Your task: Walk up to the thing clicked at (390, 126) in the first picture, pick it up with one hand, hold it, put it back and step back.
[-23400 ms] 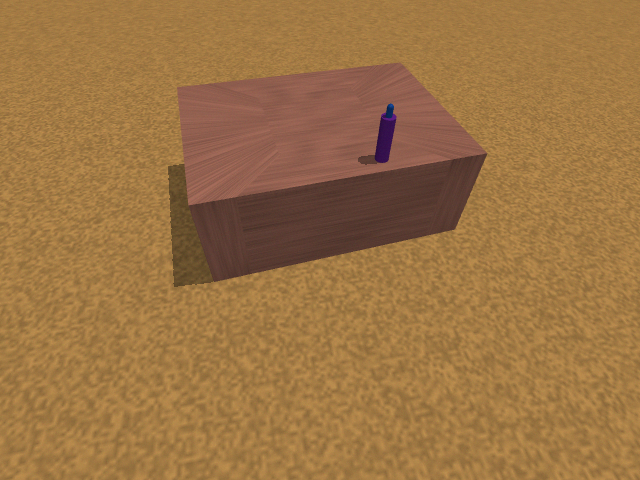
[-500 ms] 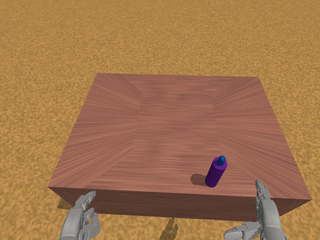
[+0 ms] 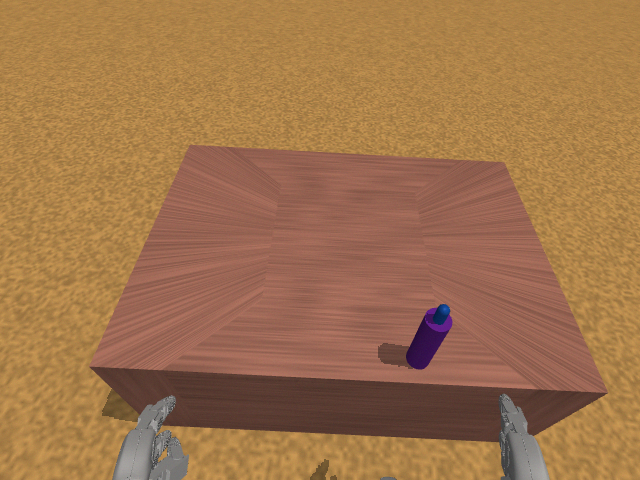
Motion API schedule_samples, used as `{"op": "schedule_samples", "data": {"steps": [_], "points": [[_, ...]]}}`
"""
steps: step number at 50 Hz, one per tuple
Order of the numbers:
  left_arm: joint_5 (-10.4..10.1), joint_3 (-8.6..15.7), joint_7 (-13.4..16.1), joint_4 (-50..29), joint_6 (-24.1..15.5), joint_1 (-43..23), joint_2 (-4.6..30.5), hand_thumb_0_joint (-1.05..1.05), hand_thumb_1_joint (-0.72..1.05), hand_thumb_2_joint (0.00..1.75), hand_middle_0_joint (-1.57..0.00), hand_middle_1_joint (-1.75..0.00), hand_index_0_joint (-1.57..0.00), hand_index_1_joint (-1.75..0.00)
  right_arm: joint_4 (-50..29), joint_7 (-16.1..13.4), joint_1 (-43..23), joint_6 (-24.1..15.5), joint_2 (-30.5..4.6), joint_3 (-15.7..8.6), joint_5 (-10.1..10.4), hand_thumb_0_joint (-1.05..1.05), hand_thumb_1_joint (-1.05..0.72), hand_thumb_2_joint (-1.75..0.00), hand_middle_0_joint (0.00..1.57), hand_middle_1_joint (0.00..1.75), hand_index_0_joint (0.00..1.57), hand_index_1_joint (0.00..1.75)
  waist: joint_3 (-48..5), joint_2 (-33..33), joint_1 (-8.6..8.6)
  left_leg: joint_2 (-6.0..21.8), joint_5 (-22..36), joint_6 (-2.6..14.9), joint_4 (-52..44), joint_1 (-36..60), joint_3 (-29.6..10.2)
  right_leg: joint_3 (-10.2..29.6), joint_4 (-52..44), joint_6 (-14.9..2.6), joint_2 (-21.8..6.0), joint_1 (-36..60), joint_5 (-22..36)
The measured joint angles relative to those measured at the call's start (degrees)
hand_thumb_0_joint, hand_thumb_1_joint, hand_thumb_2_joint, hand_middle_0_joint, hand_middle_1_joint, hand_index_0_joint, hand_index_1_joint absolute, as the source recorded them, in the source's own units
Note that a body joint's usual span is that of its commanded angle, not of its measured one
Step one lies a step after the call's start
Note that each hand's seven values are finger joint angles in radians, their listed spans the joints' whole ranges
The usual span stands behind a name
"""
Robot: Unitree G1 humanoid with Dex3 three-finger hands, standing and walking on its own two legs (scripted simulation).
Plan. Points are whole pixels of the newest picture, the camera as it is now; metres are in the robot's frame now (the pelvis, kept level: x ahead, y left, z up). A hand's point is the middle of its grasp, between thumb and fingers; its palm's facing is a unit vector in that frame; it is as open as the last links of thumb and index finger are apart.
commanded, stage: home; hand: right
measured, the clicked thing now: (429, 335) +0.42 -0.20 -0.20
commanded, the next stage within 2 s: stand in 1.68 s
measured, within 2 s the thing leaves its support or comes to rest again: neither
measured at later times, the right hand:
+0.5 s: hand (481, 466) +0.17 -0.19 -0.07, palm faces +0.11 +0.95 -0.30, open 17.4 cm
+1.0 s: hand out of the picture +0.07 -0.28 -0.11, palm faces -0.05 +0.93 -0.37, open 17.5 cm
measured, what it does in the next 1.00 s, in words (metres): stands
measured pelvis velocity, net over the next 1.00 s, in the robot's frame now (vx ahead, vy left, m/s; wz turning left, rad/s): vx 0.01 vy -0.04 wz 0.02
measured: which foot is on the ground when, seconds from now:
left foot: down 0.00-1.00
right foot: down 0.00-1.00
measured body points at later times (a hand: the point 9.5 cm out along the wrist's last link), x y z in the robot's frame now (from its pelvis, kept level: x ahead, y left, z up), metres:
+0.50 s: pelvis +0.00 -0.01 +0.00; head +0.02 -0.01 +0.45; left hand +0.16 +0.23 -0.08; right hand +0.16 -0.24 -0.04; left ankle +0.00 +0.13 -0.69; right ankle +0.03 -0.15 -0.69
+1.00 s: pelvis +0.01 -0.04 +0.04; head +0.01 -0.03 +0.49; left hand +0.07 +0.25 -0.10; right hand +0.07 -0.33 -0.09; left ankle +0.00 +0.13 -0.69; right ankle +0.03 -0.15 -0.69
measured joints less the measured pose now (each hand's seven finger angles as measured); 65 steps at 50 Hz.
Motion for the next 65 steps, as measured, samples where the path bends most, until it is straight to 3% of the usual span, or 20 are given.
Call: {"op": "schedule_samples", "data": {"steps": [24, 27, 29, 34, 45, 65], "points": [[0.9, 0.0, 1.0, 2.2, -3.9, -0.9, -0.3, 0.02, 0.9, 0.91, -0.2, -0.3, -0.21, -0.31, -1.3, -0.3, 0.0, 2.8, -0.4, -0.1, -0.3, -0.01, 0.53, -0.06, 0.05, 0.05, 0.06, 0.05, 0.4, 0.1, -0.07, 0.1, 0.4, -0.72, -1.1, 0.9, -0.1, -0.1, 0.3, -0.64, 0.1, 0.3, -0.4], [5.2, -0.3, -2.0, 6.8, -2.3, -3.5, 1.0, 0.01, 0.9, 0.91, -0.2, -0.3, -0.21, -0.31, 9.2, 2.9, -4.5, -2.4, -3.0, 0.8, -4.0, -0.01, 0.53, -0.05, 0.05, 0.05, 0.06, 0.05, 2.6, 0.3, -0.52, 0.4, 0.7, -0.75, -2.1, 3.7, -0.5, -0.7, -1.0, -1.0, 0.4, 3.4, -0.1], [5.8, -0.6, -4.1, 10.0, -0.4, -5.0, 2.2, 0.01, 0.9, 0.91, -0.21, -0.3, -0.21, -0.31, 16.4, 4.9, -6.7, -4.7, -5.1, 0.8, -4.6, -0.01, 0.53, -0.05, 0.06, 0.05, 0.06, 0.05, 3.2, 0.5, -0.47, 0.7, 1.0, -0.87, -3.0, 5.2, -0.8, -1.0, -2.1, -1.2, 0.7, 5.0, 0.3], [4.9, 0.4, -6.7, 15.7, 1.3, -5.1, 4.5, 0.01, 0.9, 0.91, -0.21, -0.3, -0.21, -0.31, 28.3, 6.7, -8.2, -7.3, -8.1, -0.7, -3.7, -0.01, 0.53, -0.05, 0.06, 0.05, 0.06, 0.05, 3.8, 1.3, -0.32, 1.5, 2.0, -1.48, -6.2, 8.7, -1.5, -1.9, -5.7, -1.62, 1.4, 8.9, 1.3], [3.5, 1.5, -7.3, 27.1, 2.4, -4.7, 6.8, 0.01, 0.9, 0.91, -0.2, -0.3, -0.21, -0.31, 44.5, 6.6, -9.1, -8.7, -9.4, -0.4, -2.9, 0.0, 0.53, -0.05, 0.05, 0.05, 0.06, 0.05, 5.8, 1.3, -0.63, 2.7, 6.6, -2.76, -16.5, 17.0, -2.3, -3.2, -15.4, -2.86, 2.7, 17.3, 5.3], [2.8, 1.4, -8.0, 36.6, 2.3, -7.9, 7.1, 0.01, 0.9, 0.91, -0.2, -0.3, -0.21, -0.31, 55.3, 7.0, -12.2, -8.5, -9.2, 0.8, -2.5, 0.0, 0.54, -0.05, 0.05, 0.05, 0.06, 0.05, 6.5, 1.0, -0.48, 3.4, 12.6, -2.76, -26.4, 22.8, -2.4, -3.8, -28.1, -2.77, 3.7, 24.5, 12.5]]}}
